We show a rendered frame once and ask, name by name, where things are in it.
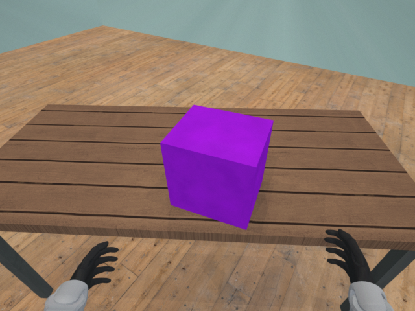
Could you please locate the robot right forearm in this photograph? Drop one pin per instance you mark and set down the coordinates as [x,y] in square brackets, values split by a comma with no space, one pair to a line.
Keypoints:
[366,296]

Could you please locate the carton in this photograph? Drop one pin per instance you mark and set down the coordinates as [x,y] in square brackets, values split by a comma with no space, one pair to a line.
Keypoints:
[214,163]

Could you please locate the table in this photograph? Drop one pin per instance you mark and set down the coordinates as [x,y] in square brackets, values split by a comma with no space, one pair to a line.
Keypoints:
[98,170]

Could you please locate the robot left forearm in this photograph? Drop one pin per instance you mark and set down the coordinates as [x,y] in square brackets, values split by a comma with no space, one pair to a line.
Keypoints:
[71,295]

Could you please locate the left robot hand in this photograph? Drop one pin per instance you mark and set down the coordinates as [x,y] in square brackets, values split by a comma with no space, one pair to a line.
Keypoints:
[87,269]

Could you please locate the right robot hand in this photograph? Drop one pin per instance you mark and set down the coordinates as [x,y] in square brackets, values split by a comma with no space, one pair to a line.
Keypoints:
[355,263]

